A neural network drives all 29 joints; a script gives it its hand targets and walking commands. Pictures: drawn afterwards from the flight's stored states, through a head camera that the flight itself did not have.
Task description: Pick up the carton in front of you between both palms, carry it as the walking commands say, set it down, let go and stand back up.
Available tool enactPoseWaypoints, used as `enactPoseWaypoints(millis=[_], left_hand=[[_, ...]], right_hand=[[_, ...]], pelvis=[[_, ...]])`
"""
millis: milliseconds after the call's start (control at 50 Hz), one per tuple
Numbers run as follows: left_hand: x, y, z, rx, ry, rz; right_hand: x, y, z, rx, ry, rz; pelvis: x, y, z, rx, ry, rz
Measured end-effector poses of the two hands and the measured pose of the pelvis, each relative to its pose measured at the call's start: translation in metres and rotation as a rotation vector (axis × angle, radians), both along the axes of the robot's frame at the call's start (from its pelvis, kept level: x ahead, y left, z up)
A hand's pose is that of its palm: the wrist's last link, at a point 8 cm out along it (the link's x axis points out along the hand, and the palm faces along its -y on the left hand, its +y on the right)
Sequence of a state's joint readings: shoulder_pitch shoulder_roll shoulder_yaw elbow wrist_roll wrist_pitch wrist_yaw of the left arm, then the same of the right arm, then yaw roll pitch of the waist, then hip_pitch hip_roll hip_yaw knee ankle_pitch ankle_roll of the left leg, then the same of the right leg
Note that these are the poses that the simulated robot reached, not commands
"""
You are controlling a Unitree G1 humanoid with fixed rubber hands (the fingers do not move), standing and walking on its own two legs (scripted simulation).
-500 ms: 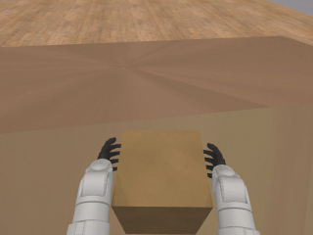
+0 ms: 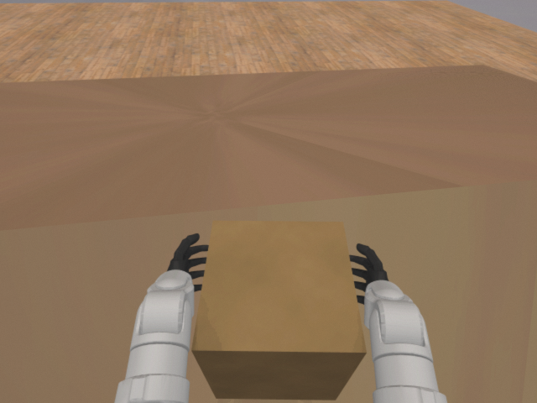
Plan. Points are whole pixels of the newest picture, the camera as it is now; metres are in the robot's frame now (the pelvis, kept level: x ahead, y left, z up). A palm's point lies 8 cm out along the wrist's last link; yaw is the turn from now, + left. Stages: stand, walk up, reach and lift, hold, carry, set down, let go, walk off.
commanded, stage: carry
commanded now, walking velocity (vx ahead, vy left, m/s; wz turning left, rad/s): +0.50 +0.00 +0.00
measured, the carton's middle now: (276, 314) +0.29 +0.00 -0.03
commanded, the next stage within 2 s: none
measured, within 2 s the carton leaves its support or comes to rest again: neither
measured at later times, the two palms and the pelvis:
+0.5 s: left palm (192, 216) +0.41 +0.15 +0.08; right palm (365, 220) +0.41 -0.15 +0.08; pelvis +0.17 -0.01 -0.01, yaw +2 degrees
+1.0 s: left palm (191, 134) +0.70 +0.21 +0.07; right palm (315, 139) +0.69 -0.09 +0.07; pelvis +0.47 +0.07 +0.00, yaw +0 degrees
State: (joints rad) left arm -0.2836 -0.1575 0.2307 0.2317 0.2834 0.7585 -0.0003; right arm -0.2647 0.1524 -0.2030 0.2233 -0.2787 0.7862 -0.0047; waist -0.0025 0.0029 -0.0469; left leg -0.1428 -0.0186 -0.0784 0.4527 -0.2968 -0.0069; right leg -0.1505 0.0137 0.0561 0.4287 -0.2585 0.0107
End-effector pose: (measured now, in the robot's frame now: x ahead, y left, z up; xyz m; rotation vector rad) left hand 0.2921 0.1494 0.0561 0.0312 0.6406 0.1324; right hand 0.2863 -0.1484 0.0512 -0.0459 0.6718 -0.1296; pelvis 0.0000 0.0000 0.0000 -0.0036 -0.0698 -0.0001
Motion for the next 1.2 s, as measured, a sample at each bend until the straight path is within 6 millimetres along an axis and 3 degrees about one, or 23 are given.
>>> enactPoseWaypoints(millis=[120,260,360,440,520,600,720,840,900,1000,1100,1200], left_hand=[[0.014,0.012,0.009,-0.020,-0.059,0.017],[0.045,0.025,0.036,-0.057,-0.098,0.044],[0.077,0.011,0.048,-0.069,-0.108,0.033],[0.103,-0.002,0.038,-0.068,-0.097,0.035],[0.118,0.002,0.024,-0.091,0.008,0.096],[0.145,0.014,0.024,-0.106,0.035,0.160],[0.218,0.034,0.022,-0.110,-0.003,0.184],[0.313,0.058,0.001,-0.134,-0.043,0.143],[0.352,0.062,-0.001,-0.135,0.012,0.101],[0.411,0.061,0.013,-0.130,0.037,0.040],[0.472,0.064,0.027,-0.125,-0.007,0.046],[0.536,0.065,0.033,-0.123,-0.048,0.093]], right_hand=[[0.018,0.012,0.012,0.009,-0.060,-0.002],[0.051,0.025,0.039,0.028,-0.098,-0.004],[0.078,0.010,0.050,0.051,-0.110,-0.040],[0.103,-0.004,0.039,0.085,-0.104,-0.067],[0.131,-0.001,0.029,0.099,0.001,-0.051],[0.172,0.010,0.027,0.112,0.033,-0.025],[0.247,0.026,0.022,0.098,-0.004,-0.053],[0.331,0.052,0.007,0.093,-0.050,-0.066],[0.357,0.059,0.004,0.104,0.004,-0.079],[0.401,0.059,0.022,0.076,0.026,-0.128],[0.468,0.062,0.040,0.067,-0.018,-0.109],[0.545,0.062,0.043,0.085,-0.056,-0.059]], pelvis=[[0.015,0.009,-0.006,0.004,0.080,0.027],[0.057,0.018,0.002,-0.022,0.147,-0.005],[0.101,0.009,0.003,-0.037,0.172,-0.001],[0.142,-0.002,-0.012,-0.036,0.169,0.025],[0.181,-0.006,-0.005,-0.013,0.176,0.045],[0.224,-0.003,0.002,0.005,0.172,0.046],[0.299,0.015,-0.004,0.009,0.156,0.047],[0.388,0.046,-0.030,0.026,0.128,0.024],[0.419,0.057,-0.021,0.016,0.136,0.004],[0.474,0.065,0.001,-0.014,0.145,0.000],[0.538,0.065,0.009,-0.029,0.149,0.012],[0.609,0.056,0.003,-0.018,0.142,0.024]])
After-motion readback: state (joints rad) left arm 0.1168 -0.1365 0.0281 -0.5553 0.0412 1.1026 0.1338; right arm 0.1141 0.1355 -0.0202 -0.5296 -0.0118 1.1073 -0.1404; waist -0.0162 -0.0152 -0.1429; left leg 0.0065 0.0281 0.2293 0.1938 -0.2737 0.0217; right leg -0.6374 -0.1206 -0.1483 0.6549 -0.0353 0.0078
